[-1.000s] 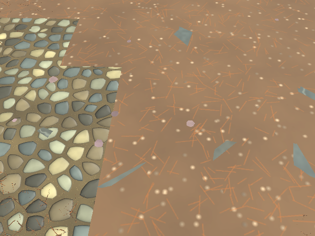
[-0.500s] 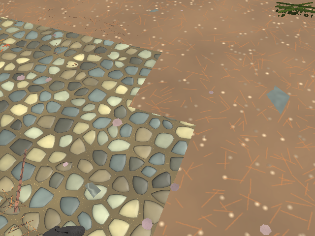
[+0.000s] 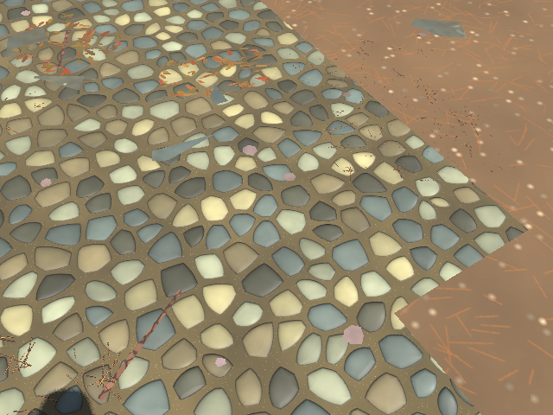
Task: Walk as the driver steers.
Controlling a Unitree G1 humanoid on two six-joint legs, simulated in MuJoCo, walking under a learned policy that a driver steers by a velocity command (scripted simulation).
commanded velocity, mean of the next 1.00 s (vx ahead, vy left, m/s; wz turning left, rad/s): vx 1.00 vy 0.00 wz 1.00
